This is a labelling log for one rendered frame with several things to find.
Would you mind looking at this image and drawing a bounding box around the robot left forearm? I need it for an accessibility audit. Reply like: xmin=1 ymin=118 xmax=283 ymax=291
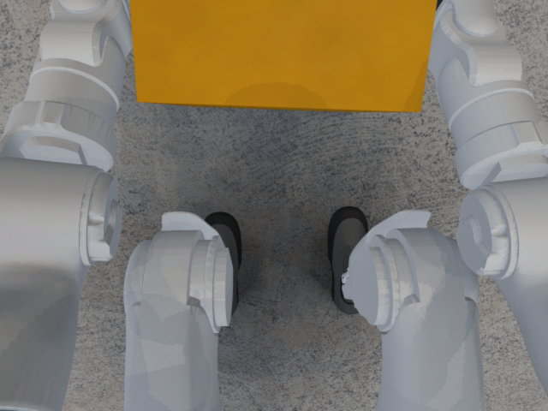
xmin=0 ymin=0 xmax=133 ymax=172

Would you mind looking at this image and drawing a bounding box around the robot right forearm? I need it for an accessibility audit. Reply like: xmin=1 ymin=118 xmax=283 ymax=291
xmin=427 ymin=0 xmax=548 ymax=190

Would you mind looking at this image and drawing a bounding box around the left robot upper arm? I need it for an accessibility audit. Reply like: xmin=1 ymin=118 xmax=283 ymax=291
xmin=0 ymin=157 xmax=122 ymax=411

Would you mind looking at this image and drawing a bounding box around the carton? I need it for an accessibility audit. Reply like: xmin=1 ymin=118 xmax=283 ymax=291
xmin=130 ymin=0 xmax=438 ymax=112

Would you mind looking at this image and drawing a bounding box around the robot right foot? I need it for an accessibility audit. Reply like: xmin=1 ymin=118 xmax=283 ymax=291
xmin=328 ymin=206 xmax=368 ymax=314

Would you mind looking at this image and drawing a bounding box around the right robot upper arm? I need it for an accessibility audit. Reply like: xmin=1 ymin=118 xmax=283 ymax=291
xmin=456 ymin=176 xmax=548 ymax=396

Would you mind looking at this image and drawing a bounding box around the robot foot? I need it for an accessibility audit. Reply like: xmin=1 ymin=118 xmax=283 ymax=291
xmin=204 ymin=211 xmax=241 ymax=316
xmin=328 ymin=206 xmax=368 ymax=314

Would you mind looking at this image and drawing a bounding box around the robot left foot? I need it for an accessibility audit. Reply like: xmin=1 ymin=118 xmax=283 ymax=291
xmin=204 ymin=211 xmax=241 ymax=316

